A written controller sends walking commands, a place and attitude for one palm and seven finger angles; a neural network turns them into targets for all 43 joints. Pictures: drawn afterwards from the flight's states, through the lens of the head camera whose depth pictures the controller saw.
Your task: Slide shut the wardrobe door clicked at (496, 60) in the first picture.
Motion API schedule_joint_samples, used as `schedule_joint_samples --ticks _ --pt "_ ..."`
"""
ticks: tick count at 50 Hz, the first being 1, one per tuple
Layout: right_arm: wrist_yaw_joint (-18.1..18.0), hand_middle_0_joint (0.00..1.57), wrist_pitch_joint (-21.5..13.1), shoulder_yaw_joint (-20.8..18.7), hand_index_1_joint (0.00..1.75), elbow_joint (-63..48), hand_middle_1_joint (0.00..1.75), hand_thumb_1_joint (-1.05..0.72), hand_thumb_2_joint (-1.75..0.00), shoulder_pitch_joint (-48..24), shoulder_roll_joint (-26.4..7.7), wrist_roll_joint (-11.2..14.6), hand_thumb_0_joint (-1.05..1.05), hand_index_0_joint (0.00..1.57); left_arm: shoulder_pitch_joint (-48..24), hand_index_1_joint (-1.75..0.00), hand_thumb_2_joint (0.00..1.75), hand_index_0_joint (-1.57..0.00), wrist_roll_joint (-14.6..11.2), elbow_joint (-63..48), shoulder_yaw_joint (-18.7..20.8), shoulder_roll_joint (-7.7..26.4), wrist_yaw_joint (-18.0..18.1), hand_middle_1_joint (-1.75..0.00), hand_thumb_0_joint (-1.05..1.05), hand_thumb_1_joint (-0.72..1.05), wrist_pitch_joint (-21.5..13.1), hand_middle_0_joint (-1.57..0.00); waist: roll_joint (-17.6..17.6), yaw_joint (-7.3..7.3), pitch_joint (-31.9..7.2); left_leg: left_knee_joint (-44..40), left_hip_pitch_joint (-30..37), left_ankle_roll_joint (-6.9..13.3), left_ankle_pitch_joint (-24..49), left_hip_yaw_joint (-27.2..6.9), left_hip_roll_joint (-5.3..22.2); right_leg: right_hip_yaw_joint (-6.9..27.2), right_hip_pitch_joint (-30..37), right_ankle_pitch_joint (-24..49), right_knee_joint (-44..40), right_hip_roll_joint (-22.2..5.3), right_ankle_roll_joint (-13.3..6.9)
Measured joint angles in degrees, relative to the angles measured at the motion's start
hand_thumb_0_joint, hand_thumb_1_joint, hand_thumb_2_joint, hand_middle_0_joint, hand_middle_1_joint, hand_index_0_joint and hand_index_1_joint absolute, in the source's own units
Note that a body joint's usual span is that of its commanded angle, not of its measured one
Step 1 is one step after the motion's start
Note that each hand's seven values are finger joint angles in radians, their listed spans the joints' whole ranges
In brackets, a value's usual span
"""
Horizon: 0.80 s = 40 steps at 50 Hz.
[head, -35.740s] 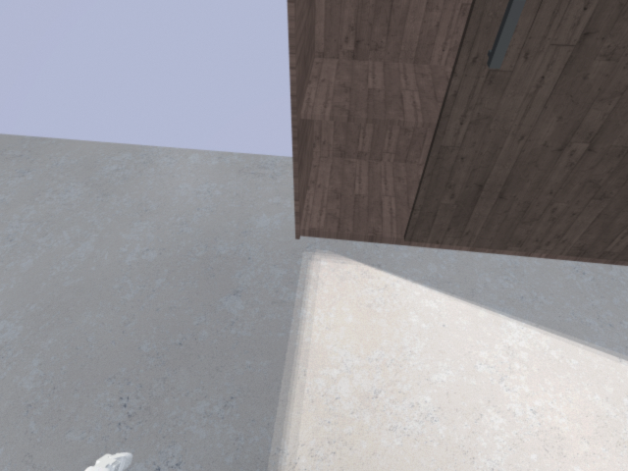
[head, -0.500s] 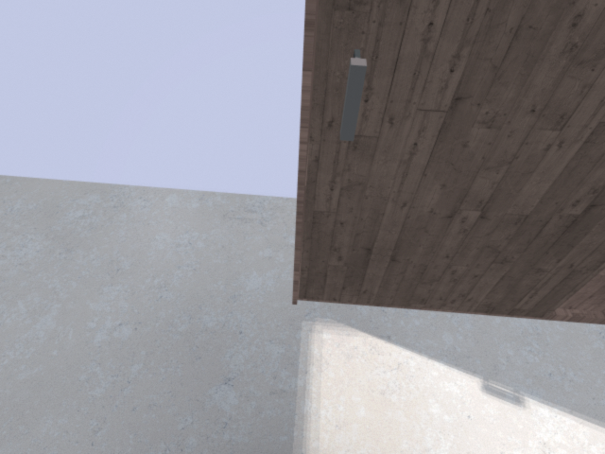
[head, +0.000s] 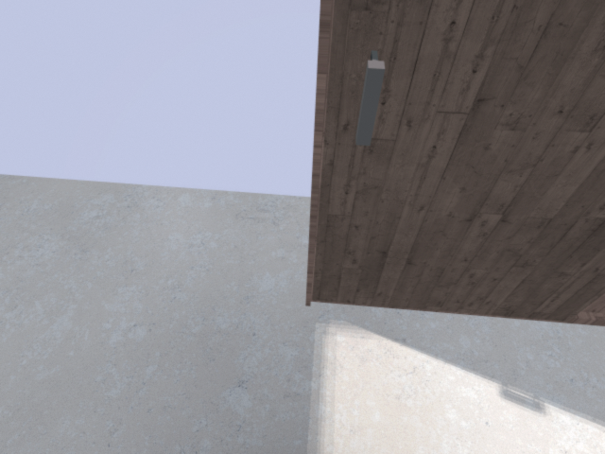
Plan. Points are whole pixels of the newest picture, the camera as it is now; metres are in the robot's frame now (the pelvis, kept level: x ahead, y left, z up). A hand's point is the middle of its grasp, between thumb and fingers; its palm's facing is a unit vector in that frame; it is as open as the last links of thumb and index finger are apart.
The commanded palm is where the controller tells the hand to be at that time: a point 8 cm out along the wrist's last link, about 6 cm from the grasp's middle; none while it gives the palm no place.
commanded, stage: look to check the result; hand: right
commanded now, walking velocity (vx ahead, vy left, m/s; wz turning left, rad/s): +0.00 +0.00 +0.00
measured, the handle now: (368, 98) +0.68 -0.07 +0.11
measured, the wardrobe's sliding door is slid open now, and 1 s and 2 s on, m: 0.00 0.00 0.00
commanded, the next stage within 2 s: stand and wait in 0.28 s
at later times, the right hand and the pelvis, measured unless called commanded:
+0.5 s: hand out of the picture +0.10 -0.23 -0.16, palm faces -0.03 +0.94 -0.33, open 7.4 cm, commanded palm none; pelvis +0.01 +0.01 +0.00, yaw +0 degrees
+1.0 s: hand out of the picture +0.09 -0.24 -0.16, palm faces -0.04 +0.94 -0.33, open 7.4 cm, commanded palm none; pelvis +0.01 +0.01 +0.00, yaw +1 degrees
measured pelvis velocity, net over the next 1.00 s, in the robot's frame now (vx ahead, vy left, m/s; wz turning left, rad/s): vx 0.01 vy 0.01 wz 0.01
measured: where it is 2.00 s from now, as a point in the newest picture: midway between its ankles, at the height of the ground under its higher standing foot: outside the picture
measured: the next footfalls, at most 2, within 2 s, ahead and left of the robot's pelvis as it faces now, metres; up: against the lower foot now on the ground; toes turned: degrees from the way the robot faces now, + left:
none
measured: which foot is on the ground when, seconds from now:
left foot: down 0.00-1.00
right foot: down 0.00-1.00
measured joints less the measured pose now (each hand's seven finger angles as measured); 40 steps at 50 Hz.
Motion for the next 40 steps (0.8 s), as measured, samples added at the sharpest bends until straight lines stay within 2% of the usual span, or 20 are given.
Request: schedule_joint_samples --ticks 15,40 --pt "-0.4 0.20 -0.1 -0.1 0.30 0.3 0.30 -0.90 -0.90 0.3 0.0 0.1 0.01 0.21 -0.2 -0.30 0.90 -0.20 -0.1 0.3 -0.1 -1.1 0.2 -0.30 0.00 0.90 0.0 -0.20 -0.7 -0.34 -0.2 -0.5 1.0 0.3 -0.5 -0.2 -0.3 -0.2 1.1 -0.6 -0.4 -0.3 0.4" --pt "-0.3 0.20 -0.2 -0.1 0.30 -0.1 0.30 -0.90 -0.90 0.2 0.1 0.1 0.01 0.21 0.2 -0.30 0.90 -0.20 -0.1 0.4 0.0 -0.4 0.3 -0.30 0.00 0.90 -0.1 -0.20 -0.2 -0.12 -0.6 -1.3 1.9 0.6 -0.3 -0.5 -0.7 -0.5 2.1 -0.5 -1.3 -0.7 0.7"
